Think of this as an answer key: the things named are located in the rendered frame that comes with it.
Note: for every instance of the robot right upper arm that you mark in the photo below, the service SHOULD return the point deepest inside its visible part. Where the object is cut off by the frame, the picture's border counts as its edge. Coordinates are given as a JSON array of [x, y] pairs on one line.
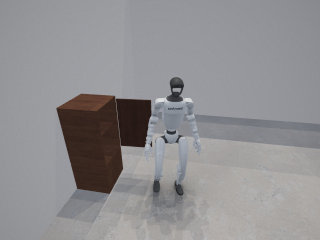
[[158, 104]]

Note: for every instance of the robot right hand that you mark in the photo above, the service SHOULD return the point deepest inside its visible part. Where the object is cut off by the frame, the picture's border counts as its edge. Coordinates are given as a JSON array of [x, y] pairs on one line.
[[147, 148]]

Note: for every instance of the robot right forearm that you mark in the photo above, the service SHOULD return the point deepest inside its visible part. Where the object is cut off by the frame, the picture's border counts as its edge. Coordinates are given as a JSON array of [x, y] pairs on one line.
[[150, 132]]

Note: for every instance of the cupboard door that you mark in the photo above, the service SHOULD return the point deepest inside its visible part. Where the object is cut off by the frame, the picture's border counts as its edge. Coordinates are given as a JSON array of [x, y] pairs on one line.
[[133, 120]]

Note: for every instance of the robot left upper arm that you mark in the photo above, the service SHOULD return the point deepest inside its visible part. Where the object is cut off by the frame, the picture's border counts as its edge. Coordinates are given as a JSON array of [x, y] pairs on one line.
[[190, 109]]

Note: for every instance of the robot left forearm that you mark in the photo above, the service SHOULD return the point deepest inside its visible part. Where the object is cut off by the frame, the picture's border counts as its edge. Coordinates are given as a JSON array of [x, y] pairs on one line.
[[194, 128]]

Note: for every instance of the robot right shin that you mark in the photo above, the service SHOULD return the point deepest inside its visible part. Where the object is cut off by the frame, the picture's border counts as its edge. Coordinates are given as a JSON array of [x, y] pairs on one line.
[[155, 177]]

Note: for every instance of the robot left hand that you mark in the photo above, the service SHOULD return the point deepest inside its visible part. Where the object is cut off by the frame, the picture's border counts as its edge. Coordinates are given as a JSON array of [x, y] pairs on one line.
[[198, 146]]

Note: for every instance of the robot left foot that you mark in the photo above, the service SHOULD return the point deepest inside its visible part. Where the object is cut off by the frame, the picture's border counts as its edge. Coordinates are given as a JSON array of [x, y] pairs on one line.
[[179, 189]]

